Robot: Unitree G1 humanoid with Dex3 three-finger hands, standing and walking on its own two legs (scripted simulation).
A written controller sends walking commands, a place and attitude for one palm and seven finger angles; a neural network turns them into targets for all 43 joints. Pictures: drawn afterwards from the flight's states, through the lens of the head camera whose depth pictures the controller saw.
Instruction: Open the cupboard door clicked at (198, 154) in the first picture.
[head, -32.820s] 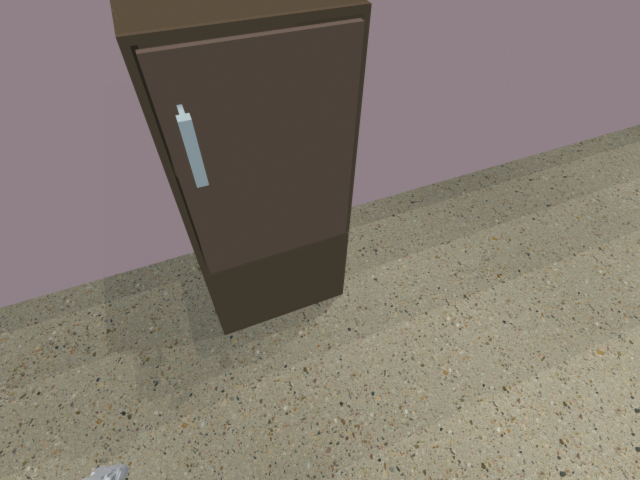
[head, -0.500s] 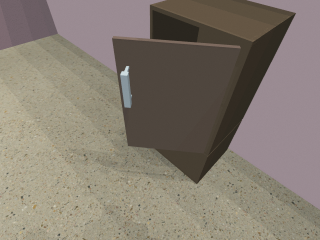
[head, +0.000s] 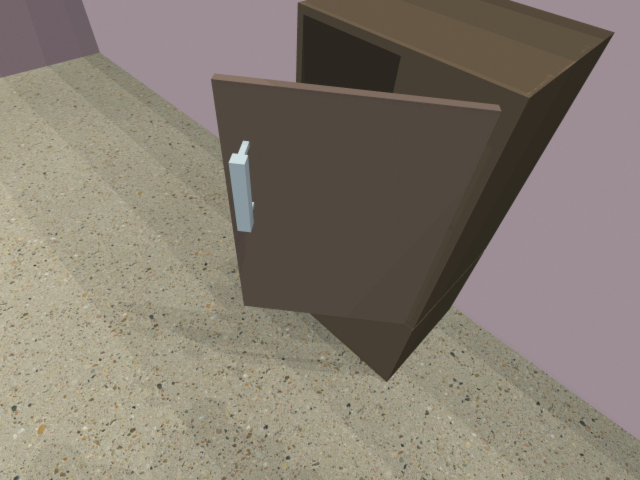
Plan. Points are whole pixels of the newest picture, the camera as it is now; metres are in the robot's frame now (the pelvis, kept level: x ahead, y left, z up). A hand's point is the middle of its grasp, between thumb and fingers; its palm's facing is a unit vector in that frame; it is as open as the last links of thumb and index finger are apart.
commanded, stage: come to a stop and stand still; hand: left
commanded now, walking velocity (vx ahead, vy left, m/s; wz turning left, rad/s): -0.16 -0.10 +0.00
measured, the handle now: (245, 187) +0.54 +0.17 +0.04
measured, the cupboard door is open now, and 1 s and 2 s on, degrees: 39 39 39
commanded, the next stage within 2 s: look again from close up in 0.88 s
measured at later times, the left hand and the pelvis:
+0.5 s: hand out of the picture +0.06 +0.16 -0.16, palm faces +0.04 -0.97 -0.23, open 7.3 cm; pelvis +0.00 -0.02 +0.01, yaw +1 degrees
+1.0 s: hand out of the picture -0.04 +0.16 -0.16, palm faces +0.04 -0.98 -0.20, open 7.4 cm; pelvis -0.02 -0.01 +0.01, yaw +2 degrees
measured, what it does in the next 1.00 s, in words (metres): stands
